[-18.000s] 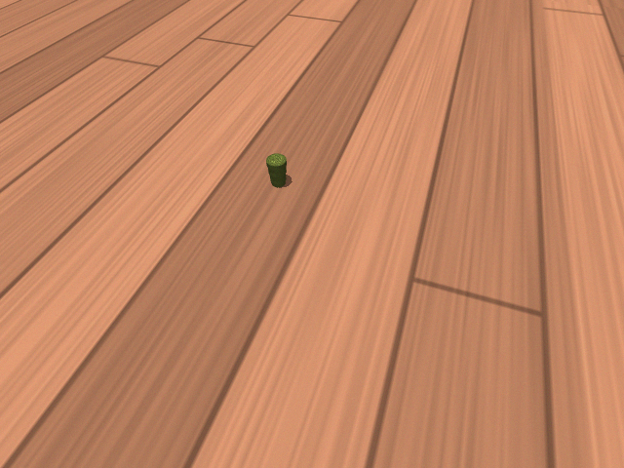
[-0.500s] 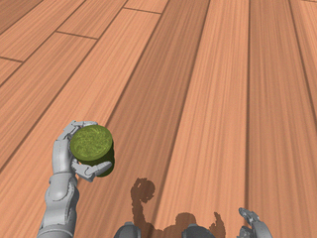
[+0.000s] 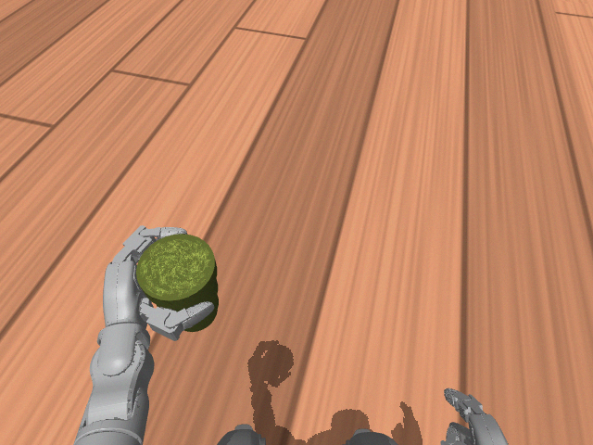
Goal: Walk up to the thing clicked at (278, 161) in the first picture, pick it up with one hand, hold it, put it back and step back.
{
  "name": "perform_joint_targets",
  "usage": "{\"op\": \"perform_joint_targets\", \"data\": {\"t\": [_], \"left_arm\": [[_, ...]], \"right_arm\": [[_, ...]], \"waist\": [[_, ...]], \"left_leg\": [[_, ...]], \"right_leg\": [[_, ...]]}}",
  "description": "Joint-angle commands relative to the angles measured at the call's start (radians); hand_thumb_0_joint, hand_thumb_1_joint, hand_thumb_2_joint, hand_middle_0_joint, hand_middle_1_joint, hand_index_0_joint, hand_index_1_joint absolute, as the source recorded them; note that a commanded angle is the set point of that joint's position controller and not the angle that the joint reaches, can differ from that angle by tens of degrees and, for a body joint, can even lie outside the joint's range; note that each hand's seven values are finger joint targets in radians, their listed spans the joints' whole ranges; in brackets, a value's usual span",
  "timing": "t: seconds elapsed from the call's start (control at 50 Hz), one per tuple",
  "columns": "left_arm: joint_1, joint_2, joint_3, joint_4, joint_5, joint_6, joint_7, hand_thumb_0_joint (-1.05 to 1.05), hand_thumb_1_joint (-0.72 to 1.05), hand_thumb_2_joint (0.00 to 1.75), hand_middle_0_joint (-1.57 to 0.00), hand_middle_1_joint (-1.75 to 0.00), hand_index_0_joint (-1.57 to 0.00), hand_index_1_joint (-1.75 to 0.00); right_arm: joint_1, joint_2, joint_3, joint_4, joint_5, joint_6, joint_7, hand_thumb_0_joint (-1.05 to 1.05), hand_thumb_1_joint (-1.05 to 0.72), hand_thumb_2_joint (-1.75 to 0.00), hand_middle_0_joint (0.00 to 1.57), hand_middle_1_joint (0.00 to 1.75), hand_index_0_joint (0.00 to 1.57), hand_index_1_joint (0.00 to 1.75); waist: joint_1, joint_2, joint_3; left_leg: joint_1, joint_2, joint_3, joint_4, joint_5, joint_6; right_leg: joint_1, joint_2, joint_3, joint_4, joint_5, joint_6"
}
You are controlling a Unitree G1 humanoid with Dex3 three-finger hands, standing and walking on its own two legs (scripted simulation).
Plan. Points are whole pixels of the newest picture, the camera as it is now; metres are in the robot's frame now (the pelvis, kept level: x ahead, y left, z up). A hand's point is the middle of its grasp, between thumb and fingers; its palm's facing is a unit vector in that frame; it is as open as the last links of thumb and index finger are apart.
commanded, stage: hold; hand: left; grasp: from the side
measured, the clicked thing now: (186, 290) +0.33 +0.16 +0.00
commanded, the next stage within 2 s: none
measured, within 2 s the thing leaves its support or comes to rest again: neither
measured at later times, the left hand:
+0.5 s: hand (174, 278) +0.33 +0.17 +0.04, palm faces +0.13 -0.99 -0.03, open 11.8 cm
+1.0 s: hand (171, 283) +0.32 +0.17 +0.04, palm faces +0.14 -0.99 -0.03, open 11.8 cm
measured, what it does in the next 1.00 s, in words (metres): stands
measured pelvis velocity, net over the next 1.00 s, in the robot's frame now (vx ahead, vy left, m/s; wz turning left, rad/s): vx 0.00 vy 0.00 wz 0.00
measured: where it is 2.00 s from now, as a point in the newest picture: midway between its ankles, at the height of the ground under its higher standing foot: outside the picture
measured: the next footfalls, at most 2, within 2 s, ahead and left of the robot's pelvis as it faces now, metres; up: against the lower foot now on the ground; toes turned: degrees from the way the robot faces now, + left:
none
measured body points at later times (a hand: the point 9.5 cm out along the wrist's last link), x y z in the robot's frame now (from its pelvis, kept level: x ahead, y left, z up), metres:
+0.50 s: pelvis +0.00 +0.00 +0.01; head +0.05 +0.01 +0.46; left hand +0.31 +0.22 +0.04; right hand +0.13 -0.24 -0.10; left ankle +0.02 +0.13 -0.69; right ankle +0.00 -0.12 -0.69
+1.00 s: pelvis +0.00 +0.00 +0.01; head +0.04 +0.01 +0.46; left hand +0.31 +0.23 +0.04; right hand +0.13 -0.23 -0.10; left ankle +0.02 +0.13 -0.69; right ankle +0.00 -0.12 -0.69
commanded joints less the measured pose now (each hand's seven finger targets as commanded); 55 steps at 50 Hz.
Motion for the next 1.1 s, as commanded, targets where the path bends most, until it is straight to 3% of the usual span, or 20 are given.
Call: {"op": "perform_joint_targets", "data": {"t": [0.0, 0.14, 0.22, 0.3, 0.34, 0.36, 0.44, 0.5, 0.54, 0.56, 0.62, 0.74, 0.76, 0.82, 0.84, 0.86, 0.94, 0.98, 1.06, 1.08], "left_arm": [[-0.385, 0.144, 0.065, -0.403, -0.032, -0.145, 0.003, 0.0, -0.01, 1.13, -1.18, -1.31, -1.2, -1.32], [-0.387, 0.12, 0.038, -0.383, -0.033, -0.127, 0.002, 0.0, 0.04, 1.16, -1.19, -1.34, -1.21, -1.34], [-0.392, 0.131, 0.053, -0.375, -0.033, -0.126, 0.006, 0.0, 0.03, 1.15, -1.19, -1.33, -1.21, -1.34], [-0.393, 0.119, 0.046, -0.357, -0.026, -0.124, 0.011, 0.0, 0.01, 1.14, -1.17, -1.32, -1.19, -1.32], [-0.367, 0.138, 0.073, -0.323, -0.025, -0.126, 0.009, 0.0, 0.03, 1.15, -1.18, -1.33, -1.2, -1.33], [-0.379, 0.122, 0.05, -0.342, -0.025, -0.13, 0.004, 0.0, 0.04, 1.16, -1.18, -1.33, -1.2, -1.33], [-0.382, 0.137, 0.059, -0.372, -0.024, -0.136, 0.005, 0.0, 0.04, 1.16, -1.19, -1.34, -1.2, -1.34], [-0.418, 0.12, 0.046, -0.386, -0.029, -0.143, 0.005, 0.0, 0.03, 1.17, -1.2, -1.35, -1.21, -1.35], [-0.407, 0.15, 0.073, -0.396, -0.028, -0.148, 0.008, 0.0, 0.03, 1.15, -1.19, -1.33, -1.2, -1.33], [-0.4, 0.133, 0.051, -0.4, -0.025, -0.145, 0.008, 0.0, 0.02, 1.14, -1.18, -1.33, -1.19, -1.33], [-0.377, 0.104, 0.031, -0.364, -0.026, -0.136, 0.009, 0.0, 0.03, 1.17, -1.19, -1.34, -1.2, -1.35], [-0.4, 0.134, 0.057, -0.339, -0.02, -0.15, 0.006, 0.0, 0.02, 1.16, -1.18, -1.34, -1.2, -1.34], [-0.389, 0.13, 0.053, -0.349, -0.022, -0.152, 0.005, 0.0, 0.03, 1.15, -1.17, -1.33, -1.19, -1.33], [-0.419, 0.123, 0.037, -0.358, -0.026, -0.156, -0.004, 0.0, 0.02, 1.17, -1.2, -1.36, -1.21, -1.36], [-0.395, 0.132, 0.056, -0.364, -0.03, -0.157, -0.001, 0.0, 0.01, 1.17, -1.19, -1.35, -1.2, -1.35], [-0.402, 0.137, 0.061, -0.365, -0.031, -0.159, -0.001, 0.0, 0.03, 1.16, -1.18, -1.33, -1.2, -1.34], [-0.386, 0.104, 0.026, -0.359, -0.034, -0.152, -0.002, 0.0, 0.01, 1.18, -1.18, -1.35, -1.2, -1.35], [-0.408, 0.134, 0.047, -0.395, -0.029, -0.156, 0.002, 0.0, 0.01, 1.17, -1.17, -1.33, -1.18, -1.34], [-0.386, 0.107, 0.04, -0.346, -0.032, -0.152, 0.002, 0.0, 0.02, 1.18, -1.18, -1.34, -1.19, -1.35], [-0.402, 0.134, 0.064, -0.363, -0.032, -0.156, 0.003, 0.0, 0.02, 1.18, -1.18, -1.34, -1.19, -1.35]], "right_arm": [[-0.016, -0.134, -0.049, -0.122, 0.004, -0.048, -0.01, 0.0, -0.93, -0.91, 0.2, 0.3, 0.2, 0.3], [0.004, -0.135, -0.048, -0.108, 0.002, -0.05, -0.01, 0.0, -0.92, -0.9, 0.2, 0.3, 0.2, 0.3], [-0.013, -0.131, -0.046, -0.107, 0.005, -0.055, -0.009, 0.0, -0.92, -0.91, 0.2, 0.3, 0.2, 0.3], [-0.013, -0.131, -0.049, -0.109, 0.004, -0.056, -0.007, 0.0, -0.92, -0.91, 0.2, 0.3, 0.2, 0.3], [-0.016, -0.134, -0.053, -0.106, 0.004, -0.054, -0.008, 0.0, -0.92, -0.91, 0.2, 0.3, 0.2, 0.3], [-0.019, -0.133, -0.051, -0.109, 0.006, -0.056, -0.006, 0.0, -0.92, -0.91, 0.2, 0.3, 0.2, 0.3], [-0.009, -0.126, -0.048, -0.108, 0.002, -0.053, -0.004, 0.0, -0.92, -0.91, 0.2, 0.3, 0.2, 0.3], [-0.029, -0.124, -0.046, -0.108, 0.003, -0.058, -0.006, 0.0, -0.92, -0.91, 0.2, 0.3, 0.2, 0.3], [-0.03, -0.126, -0.047, -0.11, 0.004, -0.062, -0.007, 0.0, -0.93, -0.91, 0.2, 0.3, 0.2, 0.3], [-0.015, -0.128, -0.049, -0.11, 0.002, -0.061, -0.008, 0.0, -0.93, -0.91, 0.2, 0.3, 0.2, 0.3], [-0.012, -0.13, -0.05, -0.102, 0.002, -0.063, -0.006, 0.0, -0.92, -0.91, 0.2, 0.3, 0.2, 0.3], [-0.027, -0.134, -0.054, -0.102, 0.003, -0.065, -0.001, 0.0, -0.92, -0.91, 0.2, 0.3, 0.2, 0.3], [-0.018, -0.135, -0.056, -0.101, 0.002, -0.065, 0.001, 0.0, -0.92, -0.91, 0.2, 0.3, 0.2, 0.3], [-0.026, -0.141, -0.057, -0.106, 0.005, -0.068, 0.004, 0.0, -0.93, -0.91, 0.2, 0.3, 0.2, 0.3], [-0.024, -0.135, -0.055, -0.109, 0.005, -0.067, 0.004, 0.0, -0.93, -0.91, 0.2, 0.3, 0.2, 0.3], [-0.028, -0.135, -0.054, -0.111, 0.006, -0.068, 0.003, 0.0, -0.92, -0.91, 0.2, 0.3, 0.2, 0.3], [-0.016, -0.136, -0.053, -0.104, 0.007, -0.072, 0.001, 0.0, -0.92, -0.91, 0.2, 0.3, 0.2, 0.3], [-0.022, -0.135, -0.052, -0.106, 0.008, -0.071, -0.001, 0.0, -0.92, -0.91, 0.2, 0.3, 0.2, 0.3], [-0.024, -0.133, -0.051, -0.099, 0.006, -0.076, -0.002, 0.0, -0.92, -0.91, 0.2, 0.3, 0.2, 0.3], [-0.026, -0.134, -0.052, -0.101, 0.006, -0.075, -0.003, 0.0, -0.92, -0.91, 0.2, 0.3, 0.2, 0.3]], "waist": [[0.011, 0.085, -0.385], [-0.008, 0.063, -0.384], [0.011, 0.07, -0.352], [0.006, 0.05, -0.342], [0.011, 0.031, -0.346], [0.011, 0.044, -0.333], [0.014, 0.064, -0.385], [0.006, 0.061, -0.33], [0.016, 0.072, -0.359], [0.007, 0.063, -0.393], [0.002, 0.054, -0.354], [0.011, 0.073, -0.31], [0.013, 0.067, -0.35], [0.007, 0.069, -0.326], [0.023, 0.075, -0.349], [0.017, 0.065, -0.342], [0.004, 0.063, -0.348], [0.013, 0.068, -0.349], [0.006, 0.041, -0.321], [0.016, 0.05, -0.336]], "left_leg": [[0.263, -0.033, -0.001, -0.129, 0.247, 0.015], [0.3, -0.028, 0.0, -0.121, 0.354, 0.019], [0.288, -0.03, -0.001, -0.144, 0.3, 0.015], [0.283, -0.031, 0.002, -0.155, 0.282, 0.017], [0.275, -0.034, 0.006, -0.149, 0.29, 0.022], [0.279, -0.034, 0.007, -0.157, 0.281, 0.019], [0.296, -0.037, 0.011, -0.142, 0.326, 0.021], [0.281, -0.038, 0.012, -0.159, 0.27, 0.021], [0.296, -0.037, 0.009, -0.163, 0.266, 0.019], [0.315, -0.034, 0.007, -0.158, 0.296, 0.02], [0.307, -0.029, 0.003, -0.157, 0.327, 0.02], [0.285, -0.031, 0.0, -0.178, 0.245, 0.014], [0.306, -0.029, -0.002, -0.173, 0.266, 0.013], [0.3, -0.027, -0.006, -0.178, 0.261, 0.012], [0.294, -0.03, -0.003, -0.175, 0.27, 0.011], [0.295, -0.03, -0.002, -0.177, 0.255, 0.013], [0.312, -0.031, 0.002, -0.17, 0.287, 0.015], [0.311, -0.03, -0.001, -0.176, 0.277, 0.013], [0.293, -0.032, 0.001, -0.174, 0.26, 0.018], [0.289, -0.034, 0.002, -0.171, 0.264, 0.019]], "right_leg": [[0.111, 0.017, 0.0, -0.124, 0.303, -0.009], [0.13, 0.02, -0.002, -0.129, 0.397, -0.005], [0.132, 0.018, -0.004, -0.143, 0.343, -0.008], [0.146, 0.016, -0.003, -0.153, 0.338, -0.007], [0.152, 0.013, 0.001, -0.158, 0.353, -0.003], [0.152, 0.013, 0.0, -0.157, 0.342, -0.005], [0.175, 0.01, 0.009, -0.16, 0.391, -0.002], [0.15, 0.011, 0.006, -0.169, 0.344, -0.002], [0.164, 0.011, 0.005, -0.168, 0.328, -0.005], [0.172, 0.012, 0.004, -0.163, 0.357, -0.004], [0.154, 0.018, -0.002, -0.161, 0.377, -0.005], [0.129, 0.017, -0.005, -0.164, 0.296, -0.009], [0.144, 0.018, -0.007, -0.161, 0.311, -0.01], [0.133, 0.02, -0.009, -0.158, 0.303, -0.012], [0.153, 0.018, -0.009, -0.158, 0.311, -0.013], [0.151, 0.018, -0.006, -0.163, 0.301, -0.01], [0.147, 0.016, -0.003, -0.165, 0.339, -0.007], [0.154, 0.016, -0.006, -0.166, 0.324, -0.009], [0.149, 0.014, -0.003, -0.168, 0.319, -0.006], [0.16, 0.012, 0.0, -0.169, 0.323, -0.006]]}}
